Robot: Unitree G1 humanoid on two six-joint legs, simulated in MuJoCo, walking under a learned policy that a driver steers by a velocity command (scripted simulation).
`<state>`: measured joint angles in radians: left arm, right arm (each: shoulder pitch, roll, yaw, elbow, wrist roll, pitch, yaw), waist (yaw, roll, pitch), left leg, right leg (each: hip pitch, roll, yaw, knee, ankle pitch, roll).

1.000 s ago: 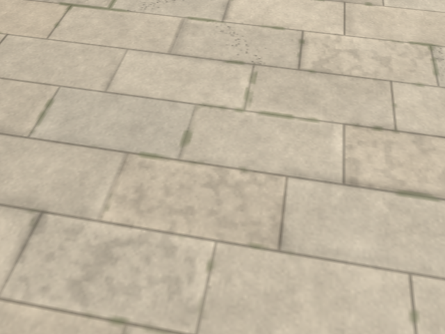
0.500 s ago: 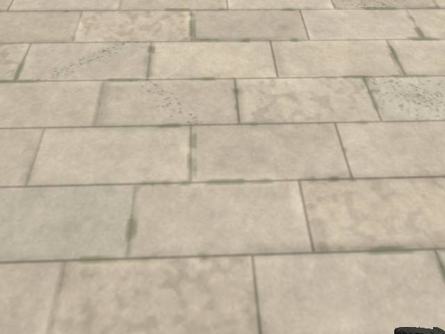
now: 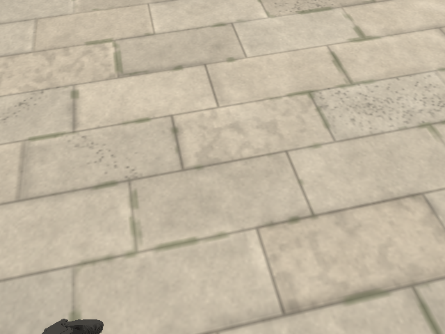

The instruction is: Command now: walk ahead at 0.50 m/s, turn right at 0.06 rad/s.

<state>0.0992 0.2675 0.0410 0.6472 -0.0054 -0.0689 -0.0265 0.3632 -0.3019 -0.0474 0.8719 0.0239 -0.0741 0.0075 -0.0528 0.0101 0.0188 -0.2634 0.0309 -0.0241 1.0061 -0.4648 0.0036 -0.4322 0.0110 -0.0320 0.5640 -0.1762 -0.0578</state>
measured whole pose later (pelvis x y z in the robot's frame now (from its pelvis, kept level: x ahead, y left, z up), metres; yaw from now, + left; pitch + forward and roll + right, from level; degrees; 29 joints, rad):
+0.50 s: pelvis +0.27 +0.05 +0.00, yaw +0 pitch +2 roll -1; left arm 0.37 0.30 0.06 0.87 -0.01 -0.05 0.01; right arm 0.06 -0.27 -0.03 0.74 0.00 -0.09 0.04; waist 0.05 -0.01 0.03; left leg -0.48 0.00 0.04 0.57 -0.14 0.05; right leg -0.18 0.01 0.04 0.91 -0.51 0.00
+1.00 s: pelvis +0.41 +0.03 +0.01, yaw +1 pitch +0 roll +1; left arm 0.14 0.24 0.05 0.85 0.01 0.00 0.02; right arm 0.17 -0.25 -0.01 0.94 -0.01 -0.01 -0.01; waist -0.02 0.02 0.01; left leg -0.18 -0.01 0.03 0.48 -0.31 0.01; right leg -0.31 -0.03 0.00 0.50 -0.20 0.01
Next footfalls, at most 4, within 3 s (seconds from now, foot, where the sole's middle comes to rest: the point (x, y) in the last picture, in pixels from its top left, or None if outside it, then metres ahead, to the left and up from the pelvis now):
0.44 left None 0.41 0.15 -0.77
0.84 right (262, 324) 0.49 -0.09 -0.77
1.84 right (242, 326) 0.49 -0.03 -0.77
2.22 left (117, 273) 0.68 0.35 -0.77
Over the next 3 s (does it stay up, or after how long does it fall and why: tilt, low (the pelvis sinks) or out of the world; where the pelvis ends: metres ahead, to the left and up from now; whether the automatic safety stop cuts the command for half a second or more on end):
stays up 0.75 0.25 0.00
